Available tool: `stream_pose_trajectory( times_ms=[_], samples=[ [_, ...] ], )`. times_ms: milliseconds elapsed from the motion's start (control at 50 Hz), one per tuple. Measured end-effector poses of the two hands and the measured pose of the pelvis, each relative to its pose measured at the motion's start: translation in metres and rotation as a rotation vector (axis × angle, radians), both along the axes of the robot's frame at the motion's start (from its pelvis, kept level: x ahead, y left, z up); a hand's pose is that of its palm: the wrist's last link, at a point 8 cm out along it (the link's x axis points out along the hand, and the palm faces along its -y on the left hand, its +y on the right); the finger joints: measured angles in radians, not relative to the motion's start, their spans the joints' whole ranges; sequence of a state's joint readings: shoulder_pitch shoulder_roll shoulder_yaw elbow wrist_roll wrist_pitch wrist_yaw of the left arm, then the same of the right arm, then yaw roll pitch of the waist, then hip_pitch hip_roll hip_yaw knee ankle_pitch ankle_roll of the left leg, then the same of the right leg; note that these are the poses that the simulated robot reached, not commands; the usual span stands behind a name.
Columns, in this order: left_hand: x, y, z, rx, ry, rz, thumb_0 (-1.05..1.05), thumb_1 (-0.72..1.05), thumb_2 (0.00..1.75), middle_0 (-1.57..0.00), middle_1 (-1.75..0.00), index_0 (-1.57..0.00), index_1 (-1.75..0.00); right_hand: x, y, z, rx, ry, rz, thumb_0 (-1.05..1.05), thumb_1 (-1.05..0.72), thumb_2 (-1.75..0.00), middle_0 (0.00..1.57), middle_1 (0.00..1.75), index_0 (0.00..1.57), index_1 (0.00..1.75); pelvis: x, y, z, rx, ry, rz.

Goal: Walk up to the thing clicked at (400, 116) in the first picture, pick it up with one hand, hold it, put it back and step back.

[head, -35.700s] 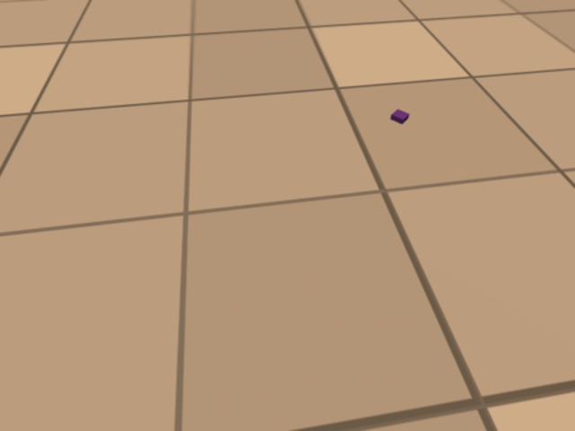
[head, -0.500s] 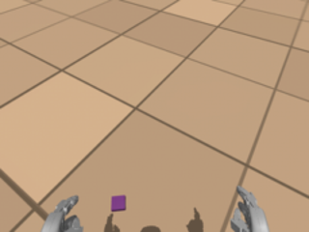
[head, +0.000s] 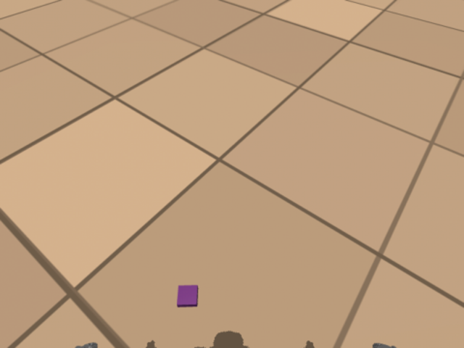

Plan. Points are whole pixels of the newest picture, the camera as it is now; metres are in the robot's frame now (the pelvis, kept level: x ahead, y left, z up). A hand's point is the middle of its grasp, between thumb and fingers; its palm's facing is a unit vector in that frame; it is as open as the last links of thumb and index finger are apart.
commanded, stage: stand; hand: left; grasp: from above
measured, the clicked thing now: (187, 295) +0.43 +0.18 -0.74
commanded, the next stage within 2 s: none
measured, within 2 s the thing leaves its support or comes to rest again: neither
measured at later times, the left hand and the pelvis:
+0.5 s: hand out of the picture +0.03 +0.24 -0.13, palm faces +0.04 -0.94 -0.34, open 7.4 cm; pelvis -0.01 -0.01 +0.03, yaw +1 degrees
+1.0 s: hand out of the picture +0.06 +0.23 -0.13, palm faces +0.04 -0.94 -0.33, open 7.4 cm; pelvis +0.00 -0.02 +0.03, yaw +1 degrees
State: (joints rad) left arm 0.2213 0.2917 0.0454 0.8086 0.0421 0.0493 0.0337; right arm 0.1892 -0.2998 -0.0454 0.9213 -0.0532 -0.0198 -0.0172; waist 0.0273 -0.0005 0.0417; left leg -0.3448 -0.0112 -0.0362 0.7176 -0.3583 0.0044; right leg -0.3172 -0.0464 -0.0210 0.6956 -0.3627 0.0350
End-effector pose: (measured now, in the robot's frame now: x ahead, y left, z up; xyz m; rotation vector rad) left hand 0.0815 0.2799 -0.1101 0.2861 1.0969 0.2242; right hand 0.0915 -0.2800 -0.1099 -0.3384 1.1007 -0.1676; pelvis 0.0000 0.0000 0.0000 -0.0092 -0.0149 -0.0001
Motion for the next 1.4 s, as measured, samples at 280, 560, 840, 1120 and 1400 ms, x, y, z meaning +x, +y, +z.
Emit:
stream_pose_trajectory(
  times_ms=[280, 560, 840, 1120, 1400],
  samples=[
    [-0.058, -0.002, 0.004, -0.021, 0.18, 0.068, 0.01, 0.9, 0.9, -0.2, -0.3, -0.21, -0.3, -0.026, 0.01, 0.004, 0.043, 0.108, -0.05, 0.01, -0.9, -0.9, 0.21, 0.3, 0.21, 0.3, -0.002, 0.001, 0.022, 0.003, -0.058, 0.01],
    [-0.055, -0.001, 0.014, 0.003, 0.171, 0.067, 0.01, 0.9, 0.9, -0.2, -0.3, -0.21, -0.3, -0.035, -0.006, 0.005, 0.042, 0.133, -0.065, 0.0, -0.9, -0.9, 0.2, 0.3, 0.21, 0.3, -0.007, -0.008, 0.027, 0.006, -0.066, 0.014],
    [-0.041, -0.008, 0.017, -0.002, 0.159, 0.062, 0.01, 0.9, 0.9, -0.2, -0.3, -0.21, -0.3, -0.037, -0.022, 0.009, 0.024, 0.154, -0.064, 0.0, -0.9, -0.9, 0.2, 0.3, 0.2, 0.3, -0.004, -0.017, 0.029, 0.003, -0.062, 0.015],
    [-0.027, -0.009, 0.018, -0.007, 0.157, 0.055, 0.01, 0.9, 0.9, -0.2, -0.3, -0.21, -0.3, -0.027, -0.024, 0.011, 0.019, 0.154, -0.053, 0.0, -0.9, -0.9, 0.2, 0.3, 0.2, 0.3, 0.002, -0.019, 0.03, 0.005, -0.049, 0.014],
    [-0.018, -0.008, 0.019, -0.002, 0.158, 0.053, 0.01, 0.9, 0.9, -0.2, -0.3, -0.21, -0.3, -0.01, -0.026, 0.012, 0.019, 0.143, -0.043, 0.0, -0.9, -0.9, 0.2, 0.3, 0.21, 0.3, 0.011, -0.02, 0.03, 0.005, -0.038, 0.014]
  ],
)
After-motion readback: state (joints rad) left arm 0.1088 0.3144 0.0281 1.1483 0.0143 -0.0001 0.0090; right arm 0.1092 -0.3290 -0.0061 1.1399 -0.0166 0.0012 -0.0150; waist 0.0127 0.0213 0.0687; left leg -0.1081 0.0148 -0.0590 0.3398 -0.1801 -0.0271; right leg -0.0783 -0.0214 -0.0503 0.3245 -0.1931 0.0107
